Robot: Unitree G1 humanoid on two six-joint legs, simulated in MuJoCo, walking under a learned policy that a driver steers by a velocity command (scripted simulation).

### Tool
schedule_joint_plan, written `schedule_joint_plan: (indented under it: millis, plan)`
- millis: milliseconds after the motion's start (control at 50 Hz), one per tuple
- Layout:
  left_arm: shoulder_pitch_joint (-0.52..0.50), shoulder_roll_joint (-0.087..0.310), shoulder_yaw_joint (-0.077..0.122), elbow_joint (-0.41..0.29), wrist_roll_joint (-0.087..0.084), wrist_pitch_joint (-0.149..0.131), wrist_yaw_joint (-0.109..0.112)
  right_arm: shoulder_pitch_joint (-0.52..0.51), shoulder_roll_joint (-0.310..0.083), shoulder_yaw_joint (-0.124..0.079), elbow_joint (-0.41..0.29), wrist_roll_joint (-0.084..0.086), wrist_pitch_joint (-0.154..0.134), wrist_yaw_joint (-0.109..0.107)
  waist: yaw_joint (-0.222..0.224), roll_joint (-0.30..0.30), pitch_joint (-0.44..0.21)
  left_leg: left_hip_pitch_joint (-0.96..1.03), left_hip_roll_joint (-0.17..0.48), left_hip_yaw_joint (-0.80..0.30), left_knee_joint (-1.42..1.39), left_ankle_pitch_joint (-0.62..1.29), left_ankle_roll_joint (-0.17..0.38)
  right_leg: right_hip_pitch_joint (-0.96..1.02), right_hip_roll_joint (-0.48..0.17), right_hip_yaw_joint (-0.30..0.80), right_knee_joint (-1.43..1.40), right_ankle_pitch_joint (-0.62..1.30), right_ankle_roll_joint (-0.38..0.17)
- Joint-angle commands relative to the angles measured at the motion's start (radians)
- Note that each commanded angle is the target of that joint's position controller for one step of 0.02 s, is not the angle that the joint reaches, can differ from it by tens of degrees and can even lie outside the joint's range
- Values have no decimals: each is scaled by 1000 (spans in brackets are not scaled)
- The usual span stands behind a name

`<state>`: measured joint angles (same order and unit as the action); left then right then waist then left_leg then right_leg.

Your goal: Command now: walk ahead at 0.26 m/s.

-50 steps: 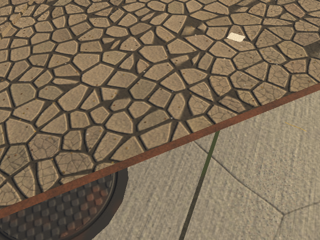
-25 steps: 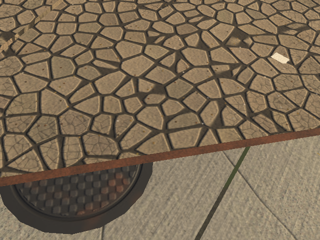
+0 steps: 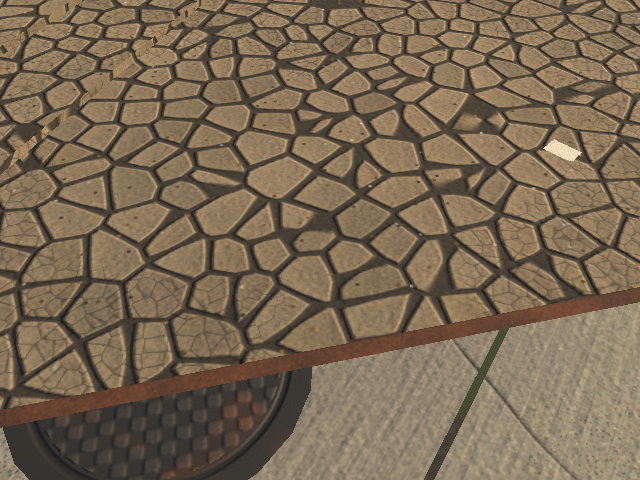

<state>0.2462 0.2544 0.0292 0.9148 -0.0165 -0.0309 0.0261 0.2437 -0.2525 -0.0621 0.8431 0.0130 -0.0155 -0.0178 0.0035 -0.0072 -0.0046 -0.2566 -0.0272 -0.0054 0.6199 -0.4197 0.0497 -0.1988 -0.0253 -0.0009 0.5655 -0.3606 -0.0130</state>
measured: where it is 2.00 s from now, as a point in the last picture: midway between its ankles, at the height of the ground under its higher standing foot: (468, 300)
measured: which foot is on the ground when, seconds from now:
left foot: down 0.00-0.54, up 0.56-0.94, down 0.96-1.00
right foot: down 0.00-0.08, up 0.10-0.48, down 0.50-0.98, up 1.00-1.00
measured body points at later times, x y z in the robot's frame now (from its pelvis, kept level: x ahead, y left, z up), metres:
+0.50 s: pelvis +0.22 -0.02 -0.01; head +0.23 -0.01 +0.44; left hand +0.45 +0.19 -0.10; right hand +0.15 -0.24 -0.15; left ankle +0.00 +0.11 -0.73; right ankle +0.35 -0.12 -0.73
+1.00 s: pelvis +0.53 -0.04 +0.00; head +0.54 -0.04 +0.45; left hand +0.59 +0.20 -0.14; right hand +0.70 -0.30 -0.08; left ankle +0.65 +0.05 -0.73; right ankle +0.36 -0.12 -0.70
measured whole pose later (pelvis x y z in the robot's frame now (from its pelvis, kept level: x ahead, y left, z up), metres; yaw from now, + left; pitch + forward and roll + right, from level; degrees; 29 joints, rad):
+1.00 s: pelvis +0.53 -0.04 +0.00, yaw -17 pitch +4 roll -1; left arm 0.42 0.24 0.04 0.91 0.08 -0.11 -0.09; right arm 0.02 -0.22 0.04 0.75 -0.04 -0.11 0.00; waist 0.08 0.00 -0.05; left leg -0.47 0.02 0.03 0.53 -0.12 0.05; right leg -0.17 0.11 0.18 0.73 -0.45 -0.05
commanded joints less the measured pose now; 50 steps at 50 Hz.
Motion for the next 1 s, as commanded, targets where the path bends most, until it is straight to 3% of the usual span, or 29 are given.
schedule_joint_plan:
  millis: [20, 60, 80, 100, 120, 140, 180, 240, 260, 280, 340, 440, 480, 500, 520, 540, 560, 580, 600, 640, 680, 720, 780, 840, 900, 940, 960, 980, 1000]
  plan:
    - [13, 203, 51, -36, -10, -24, 2, -87, -56, -13, -80, 15, -59, 14, 10, -165, 148, -168, 25, 24, 37, -10, 27, -50, -297, 431, -370, -403, -215]
    - [-81, 174, 43, -65, -17, -22, -9, 33, -66, -21, -24, 20, -69, 21, -65, -138, 121, 82, 14, 35, -149, 50, 53, -165, -210, 287, -304, -256, -154]
    - [-129, 134, 32, -86, -15, -25, -12, 123, -107, -38, 17, 16, -71, 19, -101, -67, 99, 204, 53, -53, -204, 69, 67, -241, -128, 166, -173, -122, -97]
    - [-164, 76, 17, -118, -6, -41, -13, 235, -187, -62, 50, 12, -75, 17, -123, 164, 62, 364, 201, -346, -332, -16, 141, -398, 12, -17, 153, 11, -16]
    - [-178, 106, 23, -147, -6, -62, -9, 293, -231, -70, 48, 3, -84, 29, -147, 287, 39, 466, 370, -652, -426, 79, 253, -568, 61, 8, 410, -146, 4]
    - [-145, 141, 36, -136, -21, -73, -14, 249, -163, -45, 38, -10, -93, 31, -101, 167, 52, 483, 389, -623, -398, 154, 265, -653, 11, 75, 562, -180, -15]
    - [-121, 119, 32, -118, -29, -82, -32, 196, -120, -29, 23, -10, -97, 32, -63, 78, 60, 488, 339, -451, -405, 224, 210, -717, -55, 77, 602, -31, -57]
    - [-166, 82, 28, -129, -11, -75, -59, 198, -71, -5, 33, -9, -76, 29, -53, 92, 67, 415, 261, -246, -443, 474, 152, -653, -91, 23, 478, 109, -41]
    - [-129, -24, -8, -108, 153, -58, -74, 248, 58, 51, 39, -139, -104, 33, -44, 105, -27, 352, 241, -200, -499, 315, 191, -550, -64, 23, 472, 175, -60]
    - [-145, -21, -4, -110, 151, -50, -83, 231, 35, 46, 37, -136, -114, 38, -38, 100, 77, 271, 223, -164, -531, 301, 196, -556, -61, 6, 406, 227, -62]
    - [-292, 18, -11, -171, 93, -31, -99, 197, -78, 38, 33, -91, -109, 71, -51, 85, 78, 133, 207, -85, -561, 378, 192, -399, -28, -56, 175, 267, -52]
    - [-346, 60, -13, -205, 77, -32, -87, 267, -123, 28, 82, -99, -88, 77, -49, 111, 90, 355, 308, -71, -516, 586, 178, -421, 9, -51, 24, 293, -93]
    - [-284, 92, 4, -197, 54, -35, -84, 243, -151, 22, 81, -109, -84, 65, 14, 117, 52, 324, 277, 26, -405, 885, 135, -224, 75, -112, -1, 355, -119]
    - [-185, 126, 21, -169, 42, -42, -79, 260, -154, 20, 82, -119, -85, 66, 46, 97, -7, 279, 227, 96, -249, 1027, 90, -46, 113, -125, 1, 365, -137]
    - [8, 158, 38, -111, 42, -49, -68, 295, -124, 29, 83, -140, -87, 66, 90, 48, -117, 130, 175, 125, -13, 923, 34, 235, 86, -49, 71, 408, -177]
    - [262, 176, 39, -65, 41, -43, -60, 459, -5, 68, 66, -172, -100, 83, 101, -129, -399, -247, 36, 80, 321, 486, -38, 775, -140, 360, 27, 299, -390]
    - [481, 157, 37, 12, 78, -42, -57, 290, -41, 53, 52, -122, -102, 110, 213, -121, -353, -442, -94, -16, 676, -121, -46, 797, -262, 706, -192, 164, -439]
    - [419, 181, 51, 25, 89, -83, -56, 95, -29, 45, -22, -80, -112, 105, 200, -101, -90, -634, -19, -141, 807, -66, 14, 590, -246, 656, -257, -22, -330]
    - [259, 149, 43, -1, 73, -100, -60, 6, -70, 36, -30, -79, -122, 77, 155, -50, 47, -618, 53, -150, 798, 18, 40, 324, -222, 580, -285, -38, -304]
    - [75, 11, -6, -25, 64, -107, -66, 22, -26, 55, -49, -126, -112, 38, 23, -4, 16, -415, 119, -144, 687, 89, 64, 29, -188, 451, -341, 107, -313]
    - [-39, -18, -20, -68, 58, -108, -66, 40, 0, 68, -63, -123, -78, 31, -54, -6, 14, -326, 136, -119, 590, 28, 34, -137, -158, 397, -411, 124, -308]
    - [-62, 27, -12, -91, 71, -121, -71, 29, -43, 65, -76, -100, -65, 31, -51, -13, 12, -310, 142, -81, 448, 135, -2, -215, -109, 316, -422, 149, -297]
    - [32, 89, 9, -68, 85, -119, -101, -108, 1, 91, -124, -87, -51, 41, -1, -14, 21, -160, 108, 5, 154, 340, -52, -329, -38, 209, -395, 349, -271]
    - [169, 121, 32, -36, 74, -107, -129, -197, -38, 91, -142, -83, -40, 47, 52, -25, 22, -192, 81, 8, 13, 413, -68, -163, -91, 283, -319, 428, -280]
    - [211, 121, 41, -33, 77, -87, -125, -280, -81, 77, -157, -82, -61, 32, 64, -45, 10, -241, 62, -5, -119, 385, -35, 50, -142, 369, -240, 482, -257]
    - [185, 136, 49, -41, 94, -81, -118, -196, -137, 53, -135, -46, -86, 17, 2, -42, -39, -18, 55, 10, -155, 452, 44, 26, -98, 350, -134, 632, -185]
    - [142, 101, 38, -66, 101, -89, -119, -15, -177, 35, -91, -32, -103, 8, -78, 19, -167, 277, 123, -43, -97, 523, 140, -104, -14, 291, 68, 628, -116]
    - [251, -28, 2, -111, 114, -113, -113, 228, -228, 22, -61, -41, -107, -2, -104, 271, -460, 778, 411, -441, -150, 642, 422, -406, 183, 170, 415, 175, -17]
    - [200, 6, 10, -102, 92, -117, -121, 325, -180, 33, -14, -60, -95, 0, -156, 216, -420, 818, 514, -699, -279, 408, 419, -648, 166, 145, 681, -223, -13]
Keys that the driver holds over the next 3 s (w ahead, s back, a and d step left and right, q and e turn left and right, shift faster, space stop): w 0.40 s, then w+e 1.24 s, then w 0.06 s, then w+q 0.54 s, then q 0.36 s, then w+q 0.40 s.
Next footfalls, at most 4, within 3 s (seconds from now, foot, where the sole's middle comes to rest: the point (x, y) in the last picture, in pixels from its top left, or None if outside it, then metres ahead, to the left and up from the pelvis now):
0.50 right None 0.39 -0.13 -0.77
0.96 left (316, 415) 0.69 0.04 -0.77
1.50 right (477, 358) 0.83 -0.34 -0.77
2.08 left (471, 253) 1.27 -0.42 -0.87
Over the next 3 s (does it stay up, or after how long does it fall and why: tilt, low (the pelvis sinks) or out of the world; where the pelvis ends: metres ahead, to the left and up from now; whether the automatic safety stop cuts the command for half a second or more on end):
stays up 1.36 -0.54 -0.10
